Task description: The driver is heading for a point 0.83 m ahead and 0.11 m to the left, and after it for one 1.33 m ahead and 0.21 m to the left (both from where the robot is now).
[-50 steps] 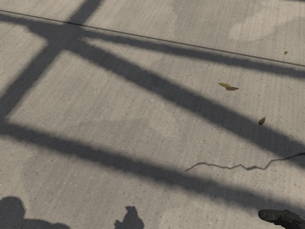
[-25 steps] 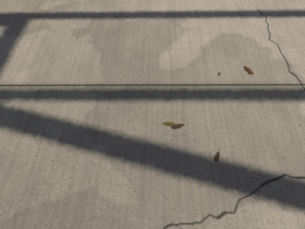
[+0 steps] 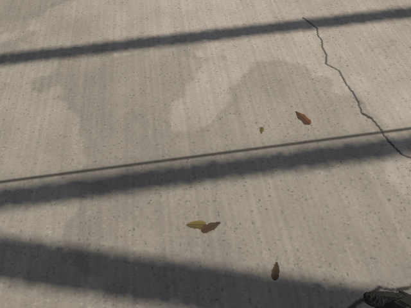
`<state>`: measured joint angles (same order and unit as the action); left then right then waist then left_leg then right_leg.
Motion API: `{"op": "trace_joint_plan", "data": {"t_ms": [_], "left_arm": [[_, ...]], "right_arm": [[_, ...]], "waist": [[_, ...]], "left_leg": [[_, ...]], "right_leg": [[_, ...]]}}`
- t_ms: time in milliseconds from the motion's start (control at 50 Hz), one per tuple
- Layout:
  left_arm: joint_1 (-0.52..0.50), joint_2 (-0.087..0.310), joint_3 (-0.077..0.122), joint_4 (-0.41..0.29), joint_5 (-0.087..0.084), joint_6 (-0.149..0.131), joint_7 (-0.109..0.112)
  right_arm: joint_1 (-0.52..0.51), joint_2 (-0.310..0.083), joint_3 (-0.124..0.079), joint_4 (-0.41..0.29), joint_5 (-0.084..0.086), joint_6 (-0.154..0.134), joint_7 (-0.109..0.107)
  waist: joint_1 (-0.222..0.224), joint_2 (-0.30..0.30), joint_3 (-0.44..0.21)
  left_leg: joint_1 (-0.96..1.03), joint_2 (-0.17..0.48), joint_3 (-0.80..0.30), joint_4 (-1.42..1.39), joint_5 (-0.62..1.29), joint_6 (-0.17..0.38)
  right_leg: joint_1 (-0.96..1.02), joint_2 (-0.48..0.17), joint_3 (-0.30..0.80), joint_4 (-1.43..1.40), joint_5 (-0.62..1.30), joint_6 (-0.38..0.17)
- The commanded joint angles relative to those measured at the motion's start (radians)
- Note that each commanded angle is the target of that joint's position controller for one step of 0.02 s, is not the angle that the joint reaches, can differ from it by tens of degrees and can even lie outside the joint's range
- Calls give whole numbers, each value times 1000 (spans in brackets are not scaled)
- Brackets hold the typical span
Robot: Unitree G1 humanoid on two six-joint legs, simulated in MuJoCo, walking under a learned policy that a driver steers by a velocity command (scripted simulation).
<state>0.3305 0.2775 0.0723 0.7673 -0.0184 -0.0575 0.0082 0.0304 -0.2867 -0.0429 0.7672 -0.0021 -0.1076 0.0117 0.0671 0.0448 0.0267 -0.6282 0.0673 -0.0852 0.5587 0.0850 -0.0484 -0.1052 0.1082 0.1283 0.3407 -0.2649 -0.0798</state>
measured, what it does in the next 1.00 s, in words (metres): walks ahead: left foot, then right foot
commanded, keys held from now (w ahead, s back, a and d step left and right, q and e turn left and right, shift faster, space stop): w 0.24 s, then no key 0.62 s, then w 0.14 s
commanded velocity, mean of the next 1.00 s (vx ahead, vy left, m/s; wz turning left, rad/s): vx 0.25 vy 0.00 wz -0.09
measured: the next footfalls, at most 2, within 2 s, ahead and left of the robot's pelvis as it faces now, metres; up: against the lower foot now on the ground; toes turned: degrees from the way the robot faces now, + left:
left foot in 0.10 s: +0.25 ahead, +0.14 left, +0.00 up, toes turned -3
right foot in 0.56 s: +0.44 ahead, -0.09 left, +0.00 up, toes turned -4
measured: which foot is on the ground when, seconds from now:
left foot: up 0.00-0.08, down 0.10-0.58, up 0.60-0.80, down 0.82-1.00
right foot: down 0.00-0.12, up 0.14-0.54, down 0.56-1.00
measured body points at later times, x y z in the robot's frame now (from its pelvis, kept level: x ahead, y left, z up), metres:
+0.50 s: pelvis +0.26 +0.04 +0.00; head +0.30 +0.04 +0.45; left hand +0.47 +0.27 -0.10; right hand +0.27 -0.23 -0.13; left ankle +0.21 +0.14 -0.74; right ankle +0.39 -0.10 -0.71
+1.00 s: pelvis +0.36 +0.03 -0.01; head +0.36 +0.04 +0.44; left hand +0.49 +0.28 -0.14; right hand +0.39 -0.24 -0.15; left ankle +0.34 +0.17 -0.74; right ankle +0.39 -0.09 -0.74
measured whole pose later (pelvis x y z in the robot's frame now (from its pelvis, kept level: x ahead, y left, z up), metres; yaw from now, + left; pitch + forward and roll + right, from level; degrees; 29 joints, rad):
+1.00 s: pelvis +0.36 +0.03 -0.01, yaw -3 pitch +0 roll -1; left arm 0.21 0.23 0.05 0.86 0.00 -0.02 0.02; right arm 0.28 -0.25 -0.04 0.96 0.00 -0.01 -0.03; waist -0.02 0.00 -0.02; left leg -0.21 0.04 -0.02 0.56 -0.35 -0.01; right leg -0.34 0.02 -0.02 0.62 -0.34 -0.03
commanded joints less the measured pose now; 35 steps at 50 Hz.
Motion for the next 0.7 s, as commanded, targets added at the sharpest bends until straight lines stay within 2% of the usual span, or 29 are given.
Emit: {"op": "trace_joint_plan", "data": {"t_ms": [20, 60, 80, 100, 120, 140, 160, 180, 200, 220, 240, 260, 320, 380, 420, 480, 520, 540, 560, 580, 600, 620, 640, 660, 680, 700], "left_arm": [[55, 139, 35, -25, 0, -7, 7], [51, 148, 38, -21, 5, 0, 10], [39, 147, 37, -23, 6, 5, 10], [32, 125, 28, -30, 10, 7, 8], [33, 90, 10, -51, 23, 8, 8], [188, 20, -9, -53, -3, -6, 4], [171, 87, -4, -40, -13, -15, 6], [53, 146, 11, -59, -20, -18, 4], [-25, 142, 8, -79, -9, -20, 6], [-69, 131, 10, -94, 8, -25, 5], [-65, 120, 13, -96, 13, -25, 2], [-51, 102, 11, -92, 11, -21, 1], [-47, 49, -2, -98, 21, -11, 7], [-105, 20, -16, -107, 21, -8, 5], [-158, 24, -16, -112, 16, -6, 0], [-216, 44, -9, -129, 19, -8, -8], [-207, 62, -1, -129, 27, -13, -13], [-163, 72, 5, -112, 33, -16, -13], [-125, 114, 18, -101, 41, -18, -5], [-81, 179, 29, -106, 56, -15, 3], [-59, 118, 11, -96, 58, 1, 7], [-41, 48, -8, -86, 44, 12, 0], [-74, 42, -15, -77, 32, 16, -7], [-122, 56, -13, -80, 32, 19, -10], [-185, 79, -8, -85, 32, 22, -11], [-236, 92, -3, -89, 37, 26, -7]], "right_arm": [[-81, -91, -19, -82, 5, -25, 13], [-52, -112, -27, -80, 4, -33, 18], [3, -125, -35, -66, 2, -37, 16], [110, -156, -51, -37, -4, -40, 12], [266, -204, -63, -19, -16, -41, 7], [383, -283, -91, 27, -15, -26, 13], [392, -191, -68, 33, 17, -23, 22], [329, -136, -52, 19, 21, -20, 20], [263, -120, -43, 3, 8, -12, 18], [226, -102, -36, 3, 0, -8, 17], [212, -84, -28, 3, -10, -10, 16], [201, -76, -25, 5, -12, -10, 16], [209, -103, -28, 32, -6, -14, 10], [210, -133, -35, 49, 3, 8, -6], [238, -135, -33, 67, 7, 21, -11], [262, -136, -30, 93, 13, 37, -14], [240, -139, -30, 99, 19, 46, -17], [227, -133, -27, 101, 23, 50, -18], [257, -116, -21, 105, 13, 46, -17], [315, -75, -6, 96, -16, 32, -13], [407, -12, 18, 124, -12, 31, -10], [356, -60, 10, 125, 0, 47, -8], [312, -93, -1, 112, 9, 66, -9], [277, -93, -6, 111, 10, 88, -19], [261, -92, -9, 108, 5, 109, -28], [265, -85, -10, 113, 2, 124, -37]], "waist": [[6, -141, -17], [-17, -163, -14], [-51, -170, -31], [-101, -154, -103], [-165, -73, -248], [-119, 245, -367], [-146, 205, -328], [-161, 97, -182], [-143, 13, -109], [-123, -4, -47], [-97, 24, -41], [-82, 46, -35], [-57, 39, -52], [-71, 46, -87], [-96, 50, -94], [-111, 51, -85], [-87, 47, -83], [-59, 32, -96], [-54, -8, -128], [-78, -123, -228], [-82, -251, -337], [-47, -247, -331], [-53, -198, -266], [-63, -151, -208], [-83, -140, -152], [-106, -166, -129]], "left_leg": [[109, -30, 26, -63, 8, 30], [129, -34, 36, -77, -90, 64], [199, -50, 60, -104, -119, 87], [355, -46, 64, -112, -107, 121], [613, 95, -88, -79, -100, 184], [963, 294, -536, -159, -318, 353], [975, 317, -701, -261, -544, 347], [856, 286, -562, -274, -567, 301], [728, 244, -437, -286, -473, 272], [622, 210, -359, -311, -357, 274], [566, 179, -299, -328, -266, 265], [528, 157, -247, -338, -116, 264], [486, 145, -97, -318, 380, 283], [466, 101, 15, -312, 473, 252], [477, 86, 40, -307, 426, 234], [526, 113, 14, -266, 346, 225], [544, 123, -8, -201, 300, 207], [538, 102, -6, -145, 264, 185], [506, 52, 11, -66, 209, 144], [369, -13, 44, 81, -47, 95], [247, -64, 57, 251, -476, 43], [200, -59, 22, 359, -770, 13], [156, -36, 6, 402, -804, 3], [147, -18, 11, 409, -768, -8], [176, -4, 14, 363, -708, -18], [237, 4, 21, 301, -648, -25]], "right_leg": [[-17, -264, 165, -43, 203, -125], [46, -297, 198, 6, 280, -112], [59, -284, 192, 61, 382, -98], [46, -231, 156, 193, 493, -74], [-78, -167, 95, 455, 359, -38], [-460, -9, -3, 812, -105, 46], [-614, -34, 67, 933, -307, 46], [-672, -81, 66, 969, -226, 40], [-650, -130, 15, 938, -149, 39], [-635, -162, -6, 872, -95, 43], [-584, -193, -12, 822, -57, 43], [-543, -196, -27, 789, -50, 53], [-492, -190, -71, 641, -45, 93], [-405, -170, -108, 437, 138, 105], [-356, -146, -119, 332, 256, 103], [-331, -132, -104, 238, 276, 83], [-285, -123, -103, 164, 264, 55], [-206, -111, -114, 88, 331, 36], [-88, -150, -79, 56, 561, 6], [139, -301, 50, 156, 963, -72], [275, -454, 200, 170, 1067, -222], [235, -470, 267, 122, 948, -251], [162, -442, 255, 84, 739, -222], [79, -415, 232, 46, 567, -190], [-33, -390, 196, 1, 437, -163], [-123, -360, 160, -31, 338, -138]]}}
